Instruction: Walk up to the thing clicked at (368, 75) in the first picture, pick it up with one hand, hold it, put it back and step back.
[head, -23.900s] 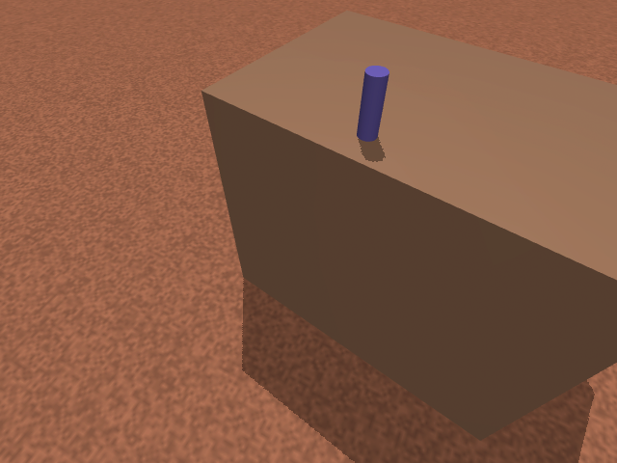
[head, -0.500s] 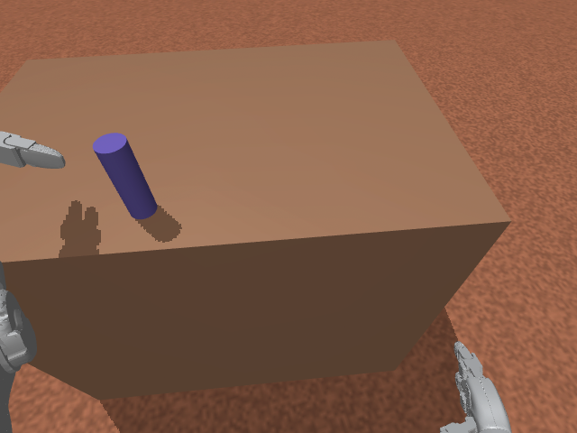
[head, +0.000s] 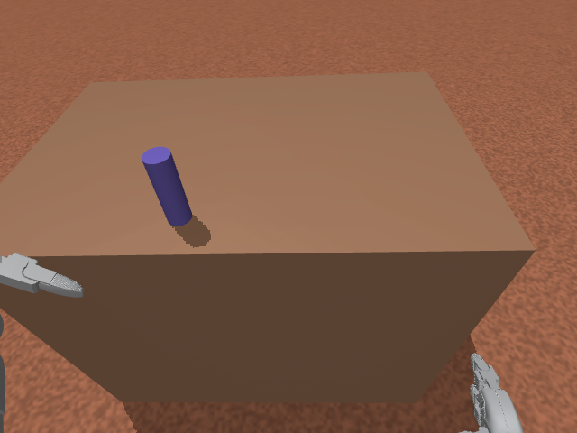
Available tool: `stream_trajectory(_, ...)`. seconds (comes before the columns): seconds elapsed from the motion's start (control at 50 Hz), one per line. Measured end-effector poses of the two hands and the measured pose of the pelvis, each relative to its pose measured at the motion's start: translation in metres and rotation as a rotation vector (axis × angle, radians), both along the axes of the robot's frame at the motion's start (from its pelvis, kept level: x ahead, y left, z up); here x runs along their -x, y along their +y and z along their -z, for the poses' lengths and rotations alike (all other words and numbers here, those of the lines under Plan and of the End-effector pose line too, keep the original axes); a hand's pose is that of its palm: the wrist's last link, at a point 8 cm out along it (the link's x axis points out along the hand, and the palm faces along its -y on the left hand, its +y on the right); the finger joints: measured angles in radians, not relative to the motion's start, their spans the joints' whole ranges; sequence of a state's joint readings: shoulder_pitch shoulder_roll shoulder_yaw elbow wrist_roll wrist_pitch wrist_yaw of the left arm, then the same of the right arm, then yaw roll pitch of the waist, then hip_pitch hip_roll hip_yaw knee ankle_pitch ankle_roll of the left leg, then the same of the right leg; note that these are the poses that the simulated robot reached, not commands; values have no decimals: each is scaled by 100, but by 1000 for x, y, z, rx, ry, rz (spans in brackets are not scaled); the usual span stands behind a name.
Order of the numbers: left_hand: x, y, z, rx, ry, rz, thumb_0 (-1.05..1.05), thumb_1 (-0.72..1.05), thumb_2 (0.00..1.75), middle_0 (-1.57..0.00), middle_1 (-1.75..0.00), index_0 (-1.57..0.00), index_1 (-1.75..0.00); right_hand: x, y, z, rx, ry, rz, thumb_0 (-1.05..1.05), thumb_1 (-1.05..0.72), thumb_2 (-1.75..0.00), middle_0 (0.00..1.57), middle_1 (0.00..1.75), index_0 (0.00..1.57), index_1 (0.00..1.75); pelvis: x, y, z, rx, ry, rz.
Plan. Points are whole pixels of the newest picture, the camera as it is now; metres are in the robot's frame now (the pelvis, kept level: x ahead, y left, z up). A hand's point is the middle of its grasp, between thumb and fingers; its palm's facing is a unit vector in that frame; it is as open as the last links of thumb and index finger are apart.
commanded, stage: sink last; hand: left
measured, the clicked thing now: (169, 189) +0.46 +0.21 +0.10
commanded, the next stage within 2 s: home in 0.58 s
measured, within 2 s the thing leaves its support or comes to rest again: neither
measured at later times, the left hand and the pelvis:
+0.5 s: hand (31, 338) +0.15 +0.22 +0.21, palm faces +0.40 -0.78 -0.47, open 17.5 cm; pelvis -0.02 -0.02 +0.00, yaw +2 degrees
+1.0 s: hand (83, 380) +0.16 +0.23 +0.09, palm faces +0.32 -0.88 -0.34, open 17.5 cm; pelvis -0.02 -0.01 +0.01, yaw +1 degrees
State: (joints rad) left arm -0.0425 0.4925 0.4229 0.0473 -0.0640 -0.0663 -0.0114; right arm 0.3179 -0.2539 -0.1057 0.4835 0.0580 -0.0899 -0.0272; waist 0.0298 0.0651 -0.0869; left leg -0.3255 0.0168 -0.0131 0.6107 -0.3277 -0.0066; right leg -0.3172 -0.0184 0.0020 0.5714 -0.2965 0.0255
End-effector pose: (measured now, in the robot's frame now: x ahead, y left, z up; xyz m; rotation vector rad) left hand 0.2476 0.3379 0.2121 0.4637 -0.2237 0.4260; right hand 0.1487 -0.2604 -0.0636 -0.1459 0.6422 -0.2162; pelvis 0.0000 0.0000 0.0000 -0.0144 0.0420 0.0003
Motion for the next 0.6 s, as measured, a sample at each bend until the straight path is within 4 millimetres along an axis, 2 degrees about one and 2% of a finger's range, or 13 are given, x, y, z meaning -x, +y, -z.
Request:
stream_trajectory(0.08,41,-16,0,-42,-30,14,-2,-53,1,-6,-4,-7,-4,5,-9,5,8,35,26,-1,53,-5,6,6,5,5,1,-2,0,-4,-17,-3)
stream_trajectory(0.16,75,-35,6,-52,-32,26,-2,-53,1,-6,-4,-7,-4,11,-8,14,9,93,11,-1,53,-5,6,6,5,5,4,-5,0,-7,-30,-10)
stream_trajectory(0.26,103,-67,16,-43,1,88,-2,-54,1,-6,-4,-7,-4,5,-2,17,-3,75,-8,-1,52,-5,6,6,5,5,9,-8,0,-10,-46,-16)
stream_trajectory(0.32,117,-82,13,-70,11,125,-2,-54,1,-6,-4,-7,-5,0,-5,12,0,34,0,-1,51,-5,6,6,6,5,10,-10,1,-12,-56,-19)
stream_trajectory(0.44,133,-87,-10,-157,-77,130,-1,-55,2,-7,-5,-8,-5,-2,-11,5,8,-25,-5,-1,50,-6,6,6,5,5,15,-16,0,-19,-81,-29)
stream_trajectory(0.6,130,-75,-20,-183,-153,106,-1,-56,3,-7,-5,-7,-6,16,-14,0,8,-40,-12,-1,50,-6,6,6,5,5,23,-20,-2,-25,-97,-24)
